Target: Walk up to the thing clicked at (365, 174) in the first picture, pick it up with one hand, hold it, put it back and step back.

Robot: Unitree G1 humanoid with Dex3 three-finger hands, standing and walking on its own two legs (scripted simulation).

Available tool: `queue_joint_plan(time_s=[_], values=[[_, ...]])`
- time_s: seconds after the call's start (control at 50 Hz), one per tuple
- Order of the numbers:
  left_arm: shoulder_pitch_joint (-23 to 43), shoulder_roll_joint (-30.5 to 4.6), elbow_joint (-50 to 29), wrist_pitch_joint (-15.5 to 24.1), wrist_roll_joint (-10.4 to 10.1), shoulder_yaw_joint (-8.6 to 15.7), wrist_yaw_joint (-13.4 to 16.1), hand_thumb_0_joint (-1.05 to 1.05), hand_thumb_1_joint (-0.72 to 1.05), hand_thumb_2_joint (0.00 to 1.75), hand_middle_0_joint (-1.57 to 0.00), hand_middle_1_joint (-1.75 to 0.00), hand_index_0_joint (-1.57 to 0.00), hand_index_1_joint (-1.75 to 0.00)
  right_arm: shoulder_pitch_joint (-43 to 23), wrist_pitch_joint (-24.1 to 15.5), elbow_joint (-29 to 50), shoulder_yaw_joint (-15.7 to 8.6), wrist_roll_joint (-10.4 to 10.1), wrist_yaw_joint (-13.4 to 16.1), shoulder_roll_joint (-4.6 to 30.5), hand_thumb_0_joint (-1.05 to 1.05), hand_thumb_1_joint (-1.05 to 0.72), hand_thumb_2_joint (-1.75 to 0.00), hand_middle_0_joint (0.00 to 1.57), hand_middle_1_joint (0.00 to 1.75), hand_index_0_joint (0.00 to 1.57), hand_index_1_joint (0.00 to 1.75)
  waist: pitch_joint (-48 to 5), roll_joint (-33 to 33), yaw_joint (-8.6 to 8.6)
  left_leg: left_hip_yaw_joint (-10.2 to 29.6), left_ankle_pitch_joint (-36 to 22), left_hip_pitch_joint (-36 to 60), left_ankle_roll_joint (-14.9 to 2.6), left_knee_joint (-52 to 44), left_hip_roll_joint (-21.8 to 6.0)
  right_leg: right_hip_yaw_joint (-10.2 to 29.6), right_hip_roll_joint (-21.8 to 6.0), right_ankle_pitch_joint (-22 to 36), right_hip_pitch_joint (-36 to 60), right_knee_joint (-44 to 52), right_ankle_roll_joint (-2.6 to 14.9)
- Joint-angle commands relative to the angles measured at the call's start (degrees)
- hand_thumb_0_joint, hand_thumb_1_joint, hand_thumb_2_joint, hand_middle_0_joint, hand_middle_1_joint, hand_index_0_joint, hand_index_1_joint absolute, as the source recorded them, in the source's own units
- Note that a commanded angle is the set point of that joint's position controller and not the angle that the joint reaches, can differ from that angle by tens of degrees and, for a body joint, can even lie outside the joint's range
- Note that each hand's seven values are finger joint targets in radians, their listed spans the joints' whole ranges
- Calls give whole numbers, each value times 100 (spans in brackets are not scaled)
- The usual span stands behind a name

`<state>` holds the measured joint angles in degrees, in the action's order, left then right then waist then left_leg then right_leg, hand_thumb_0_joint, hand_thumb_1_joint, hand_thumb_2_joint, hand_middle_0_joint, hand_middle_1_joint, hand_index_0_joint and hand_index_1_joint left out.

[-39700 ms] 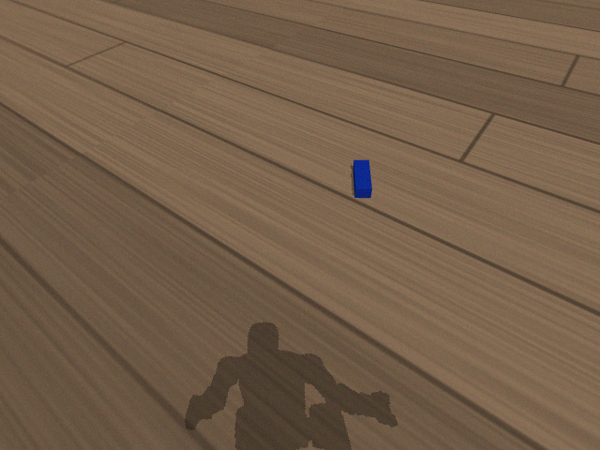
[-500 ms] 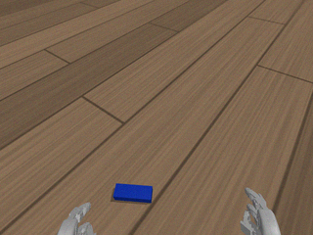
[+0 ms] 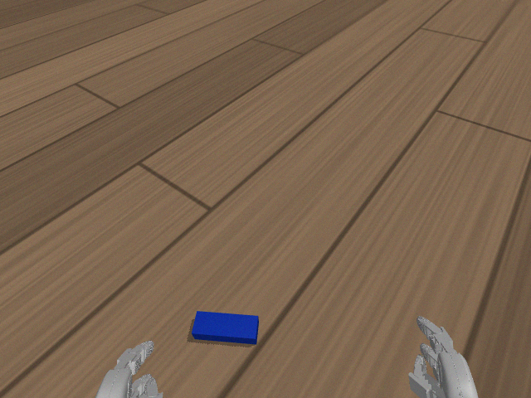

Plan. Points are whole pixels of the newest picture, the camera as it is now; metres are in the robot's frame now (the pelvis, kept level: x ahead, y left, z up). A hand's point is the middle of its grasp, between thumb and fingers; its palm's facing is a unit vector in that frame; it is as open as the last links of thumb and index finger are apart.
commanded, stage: home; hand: left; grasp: from above
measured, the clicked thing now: (226, 327) +0.49 +0.17 -0.68
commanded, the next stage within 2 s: stand in 0.22 s
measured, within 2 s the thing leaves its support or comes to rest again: neither
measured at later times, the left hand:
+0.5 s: hand out of the picture +0.15 +0.22 -0.09, palm faces +0.01 -0.94 -0.34, open 7.4 cm
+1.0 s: hand out of the picture +0.04 +0.24 -0.10, palm faces +0.06 -0.94 -0.33, open 7.4 cm
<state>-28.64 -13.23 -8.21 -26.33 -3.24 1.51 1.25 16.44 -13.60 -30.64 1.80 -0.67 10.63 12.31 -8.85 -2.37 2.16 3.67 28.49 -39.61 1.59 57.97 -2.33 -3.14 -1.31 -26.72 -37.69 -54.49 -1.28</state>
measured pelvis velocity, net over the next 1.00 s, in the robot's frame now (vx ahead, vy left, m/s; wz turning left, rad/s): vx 0.00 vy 0.00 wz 0.02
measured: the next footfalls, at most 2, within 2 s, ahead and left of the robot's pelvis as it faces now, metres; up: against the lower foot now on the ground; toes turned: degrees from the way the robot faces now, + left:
none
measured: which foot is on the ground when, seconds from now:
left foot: down 0.00-1.00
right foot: down 0.00-1.00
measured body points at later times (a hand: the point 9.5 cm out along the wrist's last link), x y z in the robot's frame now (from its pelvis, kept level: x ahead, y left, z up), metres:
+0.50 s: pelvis -0.01 +0.00 +0.02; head +0.03 +0.00 +0.47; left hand +0.15 +0.26 -0.06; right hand +0.13 -0.27 -0.09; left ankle +0.00 +0.13 -0.68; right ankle +0.00 -0.14 -0.68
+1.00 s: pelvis +0.00 +0.00 +0.06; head +0.00 +0.00 +0.51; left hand +0.03 +0.29 -0.08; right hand +0.08 -0.27 -0.08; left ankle +0.00 +0.13 -0.68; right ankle +0.00 -0.14 -0.68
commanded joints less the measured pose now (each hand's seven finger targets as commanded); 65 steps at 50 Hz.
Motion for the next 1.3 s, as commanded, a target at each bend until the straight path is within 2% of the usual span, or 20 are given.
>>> queue_joint_plan(time_s=[0.0,0.04,0.06,0.12,0.16,0.24,0.28,0.3,0.32,0.34,0.36,0.4,0.46,0.58,0.78,0.86,0.92,1.04,1.14,1.28], values=[[98,-588,-1112,289,56,362,43,0,90,90,-20,-30,-20,-30,-382,-343,875,-327,22,67,719,0,-90,-90,20,30,20,30,-562,-52,23,-150,-1271,522,-209,-910,223,-97,226,1096,393,851,109],[13,-435,-975,271,42,252,27,0,90,90,-20,-30,-20,-30,-376,-343,878,-315,26,65,703,0,-90,-90,20,30,20,30,-503,-64,43,-138,-1276,491,-203,-901,223,-113,229,1118,360,845,101],[114,-573,-1130,284,36,393,43,0,90,90,-20,-30,-20,-30,-386,-335,879,-336,24,59,726,0,-90,-90,20,30,20,30,-520,-50,4,-114,-1232,472,-196,-935,212,-131,241,1062,354,835,112],[227,-688,-1244,313,60,444,43,0,90,90,-20,-30,-20,-30,-417,-320,896,-347,23,47,739,0,-90,-90,20,30,20,30,-461,-153,-39,-123,-1151,430,-182,-963,209,-132,243,963,322,833,126],[130,-535,-1060,305,49,329,23,0,90,90,-20,-30,-20,-30,-414,-324,896,-323,25,58,700,0,-90,-90,20,30,20,30,-377,0,21,-131,-1085,411,-199,-942,209,-140,243,918,285,870,101],[184,-667,-1256,343,38,472,40,0,90,90,-20,-30,-20,-30,-386,-320,911,-352,19,55,721,0,-90,-90,20,30,20,30,-577,-70,-11,-148,-1208,449,-196,-900,216,-111,234,1029,359,823,114],[32,-635,-1154,337,49,422,43,0,90,90,-20,-30,-20,-30,-385,-308,915,-360,21,57,740,0,-90,-90,20,30,20,30,-602,-26,-12,-172,-1375,512,-195,-852,214,-96,231,1179,405,801,116],[1777,-1071,857,1525,709,377,255,0,90,90,-20,-30,-20,-30,-643,325,-512,-549,735,-284,1416,0,-90,-90,20,30,20,30,780,253,-429,89,-2335,494,-444,-1416,33,199,-223,1046,1499,934,273],[1186,-1096,1924,1897,729,481,208,0,90,90,-20,-30,-20,-30,-697,549,-626,-630,737,-460,1488,0,-90,-90,20,30,20,30,244,437,-456,-59,-2446,894,-547,-1362,60,599,-283,1115,1644,1094,482],[1125,-1186,2191,2081,788,469,188,0,90,90,-20,-30,-20,-30,-693,649,-568,-611,736,-584,1435,0,-90,-90,20,30,20,30,133,647,-395,-77,-2380,1044,-559,-1304,92,755,-381,1163,1653,1202,583],[1235,-1159,2325,2192,762,404,149,0,90,90,-20,-30,-20,-30,-615,730,-538,-590,774,-654,1405,0,-90,-90,20,30,20,30,238,372,-272,-7,-2252,1153,-551,-1415,95,699,-284,1333,1480,1257,546],[1474,-1250,2808,2361,710,365,111,0,90,90,-20,-30,-20,-30,-664,777,-751,-550,463,-852,1180,0,-90,-90,20,30,20,30,89,311,-368,-21,-1838,1413,-523,-1637,145,656,-408,1456,1900,1306,466],[1624,-1200,3439,2430,622,416,101,0,90,90,-20,-30,-20,-30,-773,854,-954,-643,348,-960,1286,0,-90,-90,20,30,20,30,106,506,-414,-32,-1903,1808,-472,-1673,151,737,-497,1434,1774,1640,413],[1849,-1172,4563,2647,607,405,127,0,90,90,-20,-30,-20,-30,-782,1025,-1439,-697,384,-958,1314,0,-90,-90,20,30,20,30,475,143,-386,281,-1893,2025,-547,-2289,-31,492,-384,1436,2004,1932,263],[1790,-1253,5879,2675,509,340,145,0,90,90,-20,-30,-20,-30,-735,1130,-2169,-643,291,-859,1509,0,-90,-90,20,30,20,30,661,-101,-342,529,-2514,2608,-476,-3190,-283,385,-414,1945,2729,2585,240],[1863,-1284,6273,2662,495,311,128,0,90,90,-20,-30,-20,-30,-834,1178,-2398,-608,258,-842,1516,0,-90,-90,20,30,20,30,893,-84,-340,526,-2122,2624,-406,-3585,-308,373,-432,1674,2942,2931,191],[1864,-1309,6524,2663,506,277,98,0,90,90,-20,-30,-20,-30,-915,1190,-2554,-601,231,-847,1548,0,-90,-90,20,30,20,30,1053,-45,-350,525,-1684,2659,-343,-3807,-288,382,-460,1519,2988,3186,186],[2007,-1398,6816,2727,501,259,99,0,90,90,-20,-30,-20,-30,-925,1215,-2756,-575,207,-877,1515,0,-90,-90,20,30,20,30,1012,208,-321,414,-2029,2898,-325,-3821,-265,443,-573,1693,3154,3532,155],[2070,-1444,6986,2727,503,246,89,0,90,90,-20,-30,-20,-30,-1017,1247,-2875,-545,203,-905,1518,0,-90,-90,20,30,20,30,1175,204,-317,423,-1742,2901,-288,-3957,-253,440,-565,1437,3081,3700,138],[2155,-1534,7099,2747,488,247,76,0,90,90,-20,-30,-20,-30,-1034,1262,-2968,-514,200,-921,1548,0,-90,-90,20,30,20,30,1150,213,-318,377,-1891,3002,-271,-3977,-270,492,-591,1443,3111,3858,138]])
